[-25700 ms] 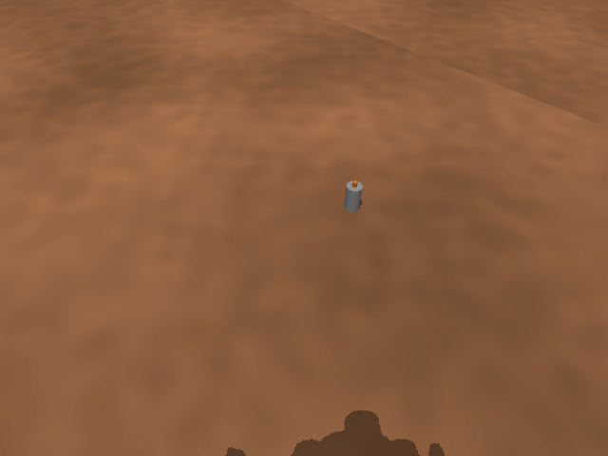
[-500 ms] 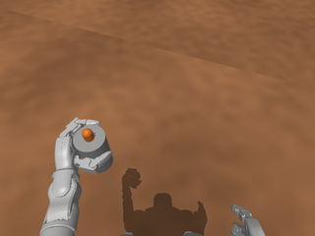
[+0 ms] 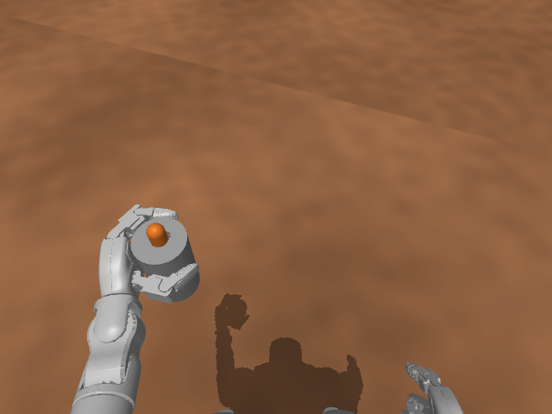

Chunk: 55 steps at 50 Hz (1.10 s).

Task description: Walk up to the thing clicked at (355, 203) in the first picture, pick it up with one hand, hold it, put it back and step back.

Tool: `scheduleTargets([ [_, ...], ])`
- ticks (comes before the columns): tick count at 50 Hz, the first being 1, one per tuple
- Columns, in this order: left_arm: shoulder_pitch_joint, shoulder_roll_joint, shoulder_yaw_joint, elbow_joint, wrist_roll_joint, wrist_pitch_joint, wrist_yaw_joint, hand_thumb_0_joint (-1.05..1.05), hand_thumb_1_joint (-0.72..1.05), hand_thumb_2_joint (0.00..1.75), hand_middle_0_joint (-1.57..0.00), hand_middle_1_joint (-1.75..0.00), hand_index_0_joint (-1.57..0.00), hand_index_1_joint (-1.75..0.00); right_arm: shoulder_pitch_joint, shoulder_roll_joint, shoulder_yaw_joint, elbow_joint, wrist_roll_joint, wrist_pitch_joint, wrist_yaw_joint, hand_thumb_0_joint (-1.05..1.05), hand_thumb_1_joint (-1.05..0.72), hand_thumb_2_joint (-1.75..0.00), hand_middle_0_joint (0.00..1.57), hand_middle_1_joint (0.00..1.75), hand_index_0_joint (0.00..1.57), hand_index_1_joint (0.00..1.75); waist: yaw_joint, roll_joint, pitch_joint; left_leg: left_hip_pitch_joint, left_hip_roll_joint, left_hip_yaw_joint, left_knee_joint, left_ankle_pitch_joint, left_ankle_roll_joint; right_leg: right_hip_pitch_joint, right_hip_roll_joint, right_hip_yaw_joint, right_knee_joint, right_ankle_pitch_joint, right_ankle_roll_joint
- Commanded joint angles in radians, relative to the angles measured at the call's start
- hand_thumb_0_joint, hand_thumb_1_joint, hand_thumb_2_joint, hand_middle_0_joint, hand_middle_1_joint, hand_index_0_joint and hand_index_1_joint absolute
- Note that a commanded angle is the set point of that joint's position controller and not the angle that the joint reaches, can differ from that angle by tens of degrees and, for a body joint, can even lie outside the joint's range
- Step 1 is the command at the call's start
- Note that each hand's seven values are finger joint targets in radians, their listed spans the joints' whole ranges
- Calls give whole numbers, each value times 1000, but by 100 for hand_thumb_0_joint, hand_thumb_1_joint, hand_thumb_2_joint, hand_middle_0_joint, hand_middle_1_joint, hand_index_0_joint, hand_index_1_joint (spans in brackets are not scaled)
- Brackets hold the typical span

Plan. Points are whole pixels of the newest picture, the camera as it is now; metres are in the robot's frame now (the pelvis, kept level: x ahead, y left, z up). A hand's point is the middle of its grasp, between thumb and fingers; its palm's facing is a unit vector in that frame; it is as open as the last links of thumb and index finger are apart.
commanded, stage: hold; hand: left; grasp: from the side
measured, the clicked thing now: (167, 257) +0.33 +0.17 +0.04
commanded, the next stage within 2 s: crouch in 0.46 s
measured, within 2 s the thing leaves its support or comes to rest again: neither
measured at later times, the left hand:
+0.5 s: hand (164, 254) +0.33 +0.17 +0.06, palm faces +0.15 -0.99 +0.00, open 10.1 cm
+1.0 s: hand (171, 281) +0.33 +0.18 -0.04, palm faces +0.21 -0.98 +0.00, open 10.1 cm
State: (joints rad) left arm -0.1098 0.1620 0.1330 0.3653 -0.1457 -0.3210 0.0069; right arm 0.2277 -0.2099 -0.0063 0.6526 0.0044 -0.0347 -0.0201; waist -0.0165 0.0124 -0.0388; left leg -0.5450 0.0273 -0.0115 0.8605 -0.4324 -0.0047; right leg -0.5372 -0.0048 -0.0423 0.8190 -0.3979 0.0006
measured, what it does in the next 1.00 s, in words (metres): stands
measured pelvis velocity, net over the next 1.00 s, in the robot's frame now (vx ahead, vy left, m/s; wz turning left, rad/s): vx -0.02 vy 0.00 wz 0.00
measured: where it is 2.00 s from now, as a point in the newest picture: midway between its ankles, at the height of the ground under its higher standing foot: outside the picture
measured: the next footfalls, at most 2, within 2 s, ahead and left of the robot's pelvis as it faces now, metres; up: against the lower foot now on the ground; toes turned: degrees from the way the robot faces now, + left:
none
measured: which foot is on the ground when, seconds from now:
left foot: down 0.00-1.00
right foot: down 0.00-1.00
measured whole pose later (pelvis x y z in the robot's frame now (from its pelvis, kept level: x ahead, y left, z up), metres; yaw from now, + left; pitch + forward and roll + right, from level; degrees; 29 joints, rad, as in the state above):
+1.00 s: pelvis -0.02 +0.00 -0.04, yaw +0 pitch +16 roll -1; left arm -0.22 0.17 0.21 0.62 -0.13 -0.54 0.01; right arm 0.20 -0.22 -0.03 0.66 -0.03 -0.06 0.03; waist -0.04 -0.02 -0.08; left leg -0.89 0.02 -0.03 1.12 -0.51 -0.01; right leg -0.88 -0.01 -0.05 1.08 -0.48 -0.01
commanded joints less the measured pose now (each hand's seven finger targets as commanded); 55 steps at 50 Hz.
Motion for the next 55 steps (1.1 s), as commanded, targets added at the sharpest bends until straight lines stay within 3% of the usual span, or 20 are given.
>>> scheduleTargets([
  [1, -273, 127, 42, -250, -11, -72, -1, 0, 19, 119, -122, -133, -122, -133, -30, -138, -51, -128, 5, -41, -7, 0, -91, -91, 20, 30, 20, 30, -6, -6, -281, 109, -24, 3, -115, 288, 15, 151, 13, 10, -110, 314, -8],
  [2, -275, 133, 51, -280, -12, -75, 2, 0, 19, 117, -121, -132, -122, -132, -34, -133, -48, -131, 7, -41, -8, 0, -91, -91, 20, 30, 20, 30, 5, 17, -294, 131, -24, 4, -123, 286, 12, 155, 13, 11, -110, 307, -10],
  [6, -241, 94, 31, -208, -13, -77, 3, 0, 21, 118, -120, -131, -121, -132, -26, -141, -55, -125, 6, -43, -4, 0, -91, -91, 20, 30, 20, 30, -15, 1, -256, 112, -16, -10, -128, 266, 8, 116, 21, -3, -96, 272, -15],
  [7, -251, 119, 51, -265, -18, -83, 4, 0, 21, 117, -120, -132, -121, -132, -30, -133, -50, -130, 7, -42, -3, 0, -92, -91, 20, 30, 20, 30, 6, 9, -283, 116, -19, -6, -127, 271, 8, 145, 18, 0, -102, 277, -13],
  [12, -206, 74, -2, -214, -12, -79, -8, 0, 18, 119, -121, -132, -122, -133, -32, -136, -51, -127, 6, -39, -4, 0, -91, -91, 20, 30, 20, 30, -18, -7, -260, 116, -21, -1, -115, 282, 13, 125, 16, 5, -103, 300, -10],
  [13, -217, 104, 36, -245, -17, -82, -6, 0, 20, 118, -121, -132, -122, -133, -26, -143, -56, -125, 6, -40, -2, 0, -91, -91, 20, 30, 20, 30, -5, -1, -288, 124, -18, -5, -113, 312, 13, 139, 17, 2, -94, 319, -13],
  [18, -277, 108, 28, -256, -12, -82, 5, 0, 15, 117, -120, -132, -121, -133, -35, -132, -46, -126, 6, -39, -4, 0, -92, -91, 20, 30, 20, 30, -15, 19, -255, 118, -20, -3, -123, 269, 10, 130, 15, 6, -104, 285, -11],
  [21, -227, 124, 62, -227, -17, -80, 5, 0, 17, 116, -119, -130, -120, -131, -35, -139, -52, -129, 8, -36, -8, 0, -92, -91, 20, 30, 20, 30, -4, -12, -264, 107, -22, 0, -118, 259, 15, 136, 11, 7, -114, 284, -6],
  [22, -202, 84, 16, -204, -13, -74, -1, 0, 17, 117, -120, -132, -121, -132, -33, -133, -48, -125, 6, -35, -7, 0, -92, -91, 20, 30, 20, 30, -16, -25, -258, 107, -23, 0, -114, 273, 17, 143, 11, 8, -111, 303, -5],
  [23, -225, 118, 49, -235, -13, -76, 0, 0, 16, 117, -120, -132, -121, -132, -31, -137, -51, -127, 5, -36, -5, 0, -92, -91, 20, 30, 20, 30, -5, -16, -265, 113, -20, -2, -114, 292, 16, 145, 14, 5, -106, 312, -7],
  [26, -179, 89, 16, -191, -7, -63, -6, 0, 16, 116, -120, -131, -121, -132, -31, -138, -53, -130, 7, -31, -4, 0, -91, -91, 20, 30, 20, 30, -10, -19, -255, 113, -21, 0, -118, 294, 15, 143, 15, 4, -110, 314, -8],
  [31, -258, 113, 35, -263, -14, -84, 2, 0, 14, 114, -124, -131, -126, -131, -36, -135, -49, -132, 5, -35, -2, 0, -88, -90, 20, 30, 20, 30, -5, 23, -275, 120, -20, -4, -123, 267, 10, 125, 18, 3, -103, 274, -14],
  [32, -234, 87, 26, -218, -17, -82, 3, 0, 15, 114, -125, -132, -126, -131, -33, -136, -50, -131, 7, -35, -3, 0, -88, -90, 20, 30, 20, 30, -20, -12, -254, 111, -19, -4, -119, 262, 13, 120, 17, 2, -104, 278, -10],
  [35, -224, 82, 49, -174, -24, -95, 10, 0, 13, 114, -124, -131, -125, -131, -33, -134, -50, -121, 4, -37, 2, 0, -89, -90, 20, 30, 20, 30, -12, -31, -230, 62, -18, -8, -100, 259, 17, 93, 14, 0, -86, 279, -10],
  [36, -228, 60, 30, -144, -20, -102, 12, 0, 10, 113, -124, -131, -125, -131, -32, -128, -49, -116, 3, -37, 5, 0, -89, -90, 20, 30, 20, 30, -17, -28, -200, 44, -18, -4, -92, 244, 16, 72, 12, 3, -80, 268, -10],
  [39, -211, 74, 58, -58, -3, -124, 21, 0, 13, 116, -124, -132, -126, -132, -29, -140, -63, -109, -4, -37, 11, 0, -88, -90, 20, 30, 20, 30, -23, -42, -195, -15, -19, -7, -64, 193, 18, 12, 11, 4, -51, 219, -12],
  [40, -232, 62, 41, -61, 3, -140, 18, 0, 10, 115, -125, -132, -126, -132, -29, -139, -63, -107, -7, -36, 14, 0, -89, -90, 20, 30, 20, 30, -28, -28, -192, -30, -20, -9, -56, 169, 16, -16, 12, 5, -37, 198, -15],
  [44, -315, 128, 111, -11, 9, -228, 19, 0, 12, 115, -122, -131, -124, -131, -16, -147, -73, -87, -18, -45, 30, 0, -89, -90, 20, 30, 20, 30, -22, -6, -293, -107, -23, -14, 50, 177, 15, -92, 8, 13, 68, 199, -20],
  [47, -380, 117, 106, 63, 10, -303, 13, 0, 7, 114, -121, -130, -122, -130, -12, -144, -72, -78, -28, -54, 42, 0, -90, -91, 20, 30, 20, 30, -46, 5, -337, -202, -28, -15, 154, 151, 18, -203, 9, 18, 165, 182, -19],
  [55, -433, 176, 144, 262, 7, -456, -44, 0, 7, 116, -122, -130, -122, -131, -5, -188, -73, -68, -45, -61, 72, 0, -89, -91, 20, 30, 20, 30, -37, 54, -552, -507, -31, -39, 479, 126, 16, -561, 16, 16, 492, 106, -32],
])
